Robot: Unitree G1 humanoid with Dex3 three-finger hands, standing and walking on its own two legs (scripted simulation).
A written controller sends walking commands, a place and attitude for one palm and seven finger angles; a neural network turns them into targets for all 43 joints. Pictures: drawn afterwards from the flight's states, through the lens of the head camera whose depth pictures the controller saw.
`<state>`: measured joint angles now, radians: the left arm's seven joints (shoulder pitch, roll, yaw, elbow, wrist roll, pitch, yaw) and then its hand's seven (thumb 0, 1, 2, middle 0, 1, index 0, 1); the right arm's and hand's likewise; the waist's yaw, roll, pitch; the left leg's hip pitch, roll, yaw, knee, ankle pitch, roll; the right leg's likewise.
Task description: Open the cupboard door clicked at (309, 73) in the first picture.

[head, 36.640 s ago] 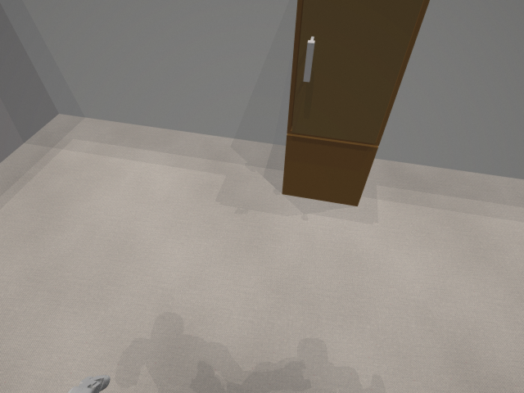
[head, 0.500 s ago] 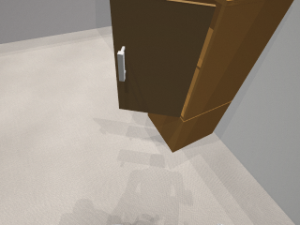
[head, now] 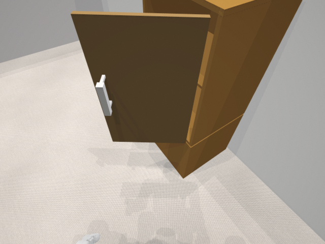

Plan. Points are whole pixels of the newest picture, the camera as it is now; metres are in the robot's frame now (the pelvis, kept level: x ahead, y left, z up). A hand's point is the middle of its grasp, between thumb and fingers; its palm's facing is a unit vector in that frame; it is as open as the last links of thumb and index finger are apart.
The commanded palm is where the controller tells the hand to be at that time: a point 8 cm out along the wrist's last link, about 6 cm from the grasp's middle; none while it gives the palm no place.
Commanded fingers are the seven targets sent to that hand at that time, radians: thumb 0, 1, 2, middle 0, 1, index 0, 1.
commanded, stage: come to a stop and stand still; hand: left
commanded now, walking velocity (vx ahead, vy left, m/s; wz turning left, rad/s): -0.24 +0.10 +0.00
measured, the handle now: (105, 95) +0.58 +0.20 +0.00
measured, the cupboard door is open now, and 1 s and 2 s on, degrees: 54 54 54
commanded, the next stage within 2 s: look again from close up in 0.68 s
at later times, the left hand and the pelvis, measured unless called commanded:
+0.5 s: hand out of the picture -0.02 +0.19 -0.16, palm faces +0.06 -0.96 -0.27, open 7.4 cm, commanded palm none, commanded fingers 0.00 0.90 0.90 -0.20 -0.30 -0.20 -0.30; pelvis -0.02 +0.00 +0.00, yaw +0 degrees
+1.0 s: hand out of the picture +0.03 +0.17 -0.15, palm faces -0.02 -0.97 -0.24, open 7.3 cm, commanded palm none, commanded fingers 0.00 0.90 0.90 -0.20 -0.30 -0.20 -0.30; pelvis -0.02 -0.02 +0.01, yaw -1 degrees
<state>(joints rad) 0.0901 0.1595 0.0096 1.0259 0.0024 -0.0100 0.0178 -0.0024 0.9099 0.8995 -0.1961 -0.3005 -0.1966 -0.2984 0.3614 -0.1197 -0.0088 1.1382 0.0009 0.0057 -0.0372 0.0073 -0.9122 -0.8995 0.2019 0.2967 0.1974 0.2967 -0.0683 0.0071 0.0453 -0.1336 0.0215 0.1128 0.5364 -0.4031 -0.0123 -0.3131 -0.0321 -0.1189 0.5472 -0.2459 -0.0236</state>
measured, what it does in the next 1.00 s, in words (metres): stands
